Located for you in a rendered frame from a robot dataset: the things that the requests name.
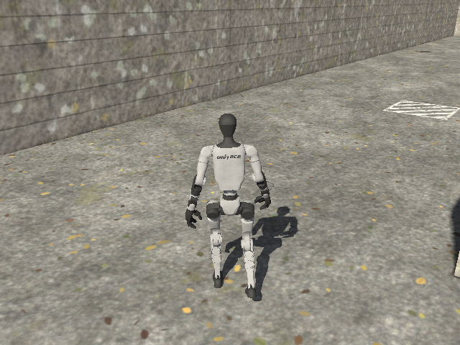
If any robot left hand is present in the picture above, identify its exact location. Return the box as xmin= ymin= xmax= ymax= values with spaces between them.
xmin=185 ymin=209 xmax=202 ymax=229

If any humanoid robot head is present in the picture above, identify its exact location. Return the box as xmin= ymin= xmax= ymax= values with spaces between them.
xmin=216 ymin=114 xmax=241 ymax=148

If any robot right hand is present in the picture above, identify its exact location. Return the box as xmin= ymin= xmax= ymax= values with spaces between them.
xmin=254 ymin=195 xmax=271 ymax=210

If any robot right upper arm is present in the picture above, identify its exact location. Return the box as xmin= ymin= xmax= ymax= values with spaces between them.
xmin=244 ymin=144 xmax=264 ymax=183

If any right robot forearm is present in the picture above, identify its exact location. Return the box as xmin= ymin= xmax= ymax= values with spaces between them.
xmin=257 ymin=172 xmax=270 ymax=198

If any robot left upper arm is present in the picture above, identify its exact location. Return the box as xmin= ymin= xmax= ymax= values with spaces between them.
xmin=195 ymin=145 xmax=213 ymax=186

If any left robot forearm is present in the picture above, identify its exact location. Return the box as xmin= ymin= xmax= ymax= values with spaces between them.
xmin=187 ymin=175 xmax=202 ymax=211

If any robot right foot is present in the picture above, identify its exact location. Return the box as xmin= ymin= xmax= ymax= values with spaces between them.
xmin=245 ymin=285 xmax=257 ymax=298

